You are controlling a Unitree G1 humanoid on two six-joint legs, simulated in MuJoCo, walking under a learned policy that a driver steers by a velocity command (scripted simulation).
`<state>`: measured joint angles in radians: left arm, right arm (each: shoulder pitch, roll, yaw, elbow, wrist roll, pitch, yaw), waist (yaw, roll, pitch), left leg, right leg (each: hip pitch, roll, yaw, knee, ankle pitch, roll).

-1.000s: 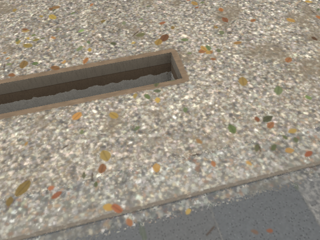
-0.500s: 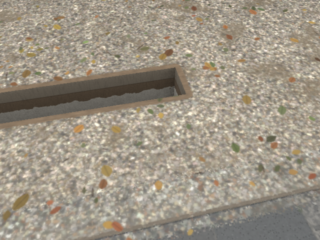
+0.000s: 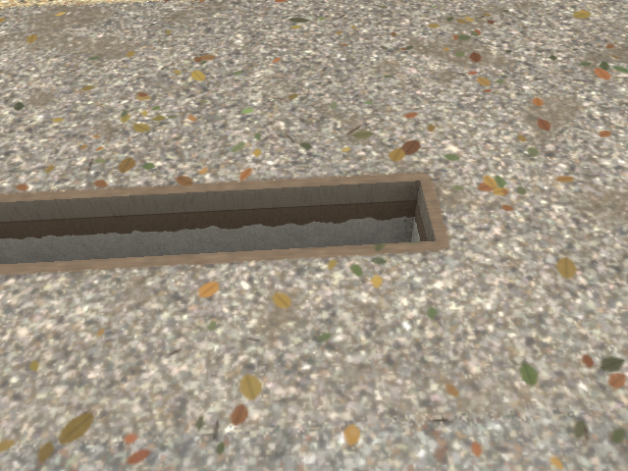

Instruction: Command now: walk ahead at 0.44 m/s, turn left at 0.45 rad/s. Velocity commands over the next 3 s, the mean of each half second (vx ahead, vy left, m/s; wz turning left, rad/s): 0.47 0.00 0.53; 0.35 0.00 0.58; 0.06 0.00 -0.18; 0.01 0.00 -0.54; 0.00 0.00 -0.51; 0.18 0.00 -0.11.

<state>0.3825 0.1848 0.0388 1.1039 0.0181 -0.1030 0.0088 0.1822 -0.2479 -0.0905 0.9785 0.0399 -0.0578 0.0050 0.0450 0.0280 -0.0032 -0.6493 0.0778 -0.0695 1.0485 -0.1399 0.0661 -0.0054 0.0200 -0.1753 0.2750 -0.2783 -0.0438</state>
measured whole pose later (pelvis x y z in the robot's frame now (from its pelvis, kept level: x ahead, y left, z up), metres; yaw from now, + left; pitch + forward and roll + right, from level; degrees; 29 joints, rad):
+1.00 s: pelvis +0.50 +0.11 -0.01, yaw +35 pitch +2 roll -1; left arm 0.12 0.25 0.06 0.76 0.02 -0.06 0.00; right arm 0.22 -0.32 -0.09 0.67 0.02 0.03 -0.04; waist 0.00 0.02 0.07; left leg -0.63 0.04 -0.04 1.12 -0.41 -0.06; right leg -0.33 -0.01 -0.10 0.43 -0.14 -0.03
